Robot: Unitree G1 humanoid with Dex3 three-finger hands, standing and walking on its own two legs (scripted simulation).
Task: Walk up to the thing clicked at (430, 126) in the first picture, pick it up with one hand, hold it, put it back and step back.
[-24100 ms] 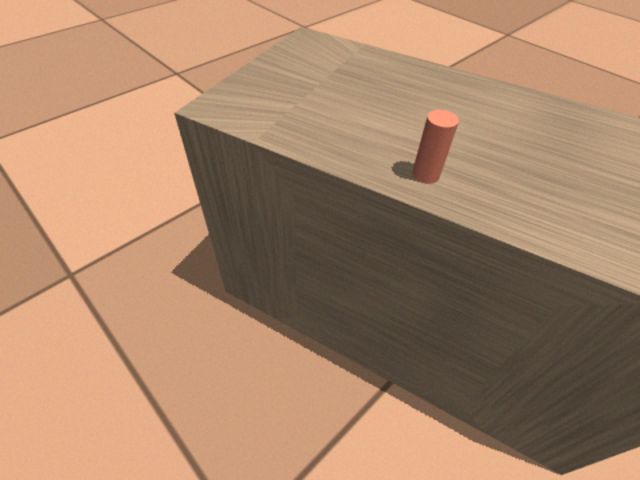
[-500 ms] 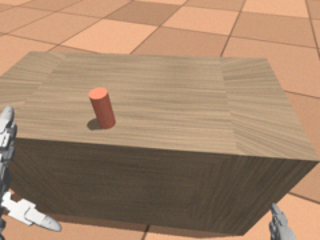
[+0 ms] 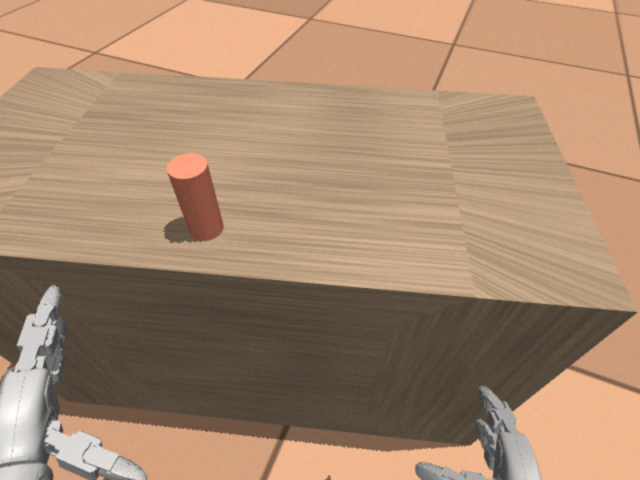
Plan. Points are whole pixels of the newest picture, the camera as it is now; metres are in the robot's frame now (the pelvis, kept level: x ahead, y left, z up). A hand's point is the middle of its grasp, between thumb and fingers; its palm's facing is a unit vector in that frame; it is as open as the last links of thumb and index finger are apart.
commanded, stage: home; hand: left
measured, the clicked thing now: (197, 199) +0.47 +0.21 +0.07
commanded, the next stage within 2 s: none
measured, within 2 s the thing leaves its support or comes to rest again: neither
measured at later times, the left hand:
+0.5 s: hand (185, 427) +0.20 +0.19 -0.07, palm faces +0.10 -0.97 -0.23, open 17.5 cm
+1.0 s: hand (193, 434) +0.19 +0.18 -0.08, palm faces +0.10 -0.96 -0.26, open 17.6 cm
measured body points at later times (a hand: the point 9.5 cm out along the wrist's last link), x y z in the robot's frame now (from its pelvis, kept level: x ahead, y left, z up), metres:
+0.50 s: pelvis +0.02 +0.01 -0.01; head +0.05 +0.02 +0.43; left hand +0.19 +0.24 -0.06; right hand +0.18 -0.23 -0.09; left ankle +0.02 +0.14 -0.71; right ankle +0.01 -0.14 -0.71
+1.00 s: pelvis +0.02 +0.00 -0.02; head +0.05 +0.00 +0.43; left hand +0.18 +0.23 -0.06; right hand +0.18 -0.25 -0.10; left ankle +0.02 +0.14 -0.71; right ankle +0.01 -0.14 -0.71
